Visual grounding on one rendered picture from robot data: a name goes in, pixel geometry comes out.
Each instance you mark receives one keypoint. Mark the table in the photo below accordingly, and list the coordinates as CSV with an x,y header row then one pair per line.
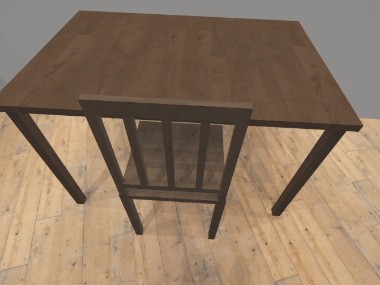
x,y
269,63

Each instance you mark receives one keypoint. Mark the chair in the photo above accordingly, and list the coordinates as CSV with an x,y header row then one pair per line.
x,y
180,162

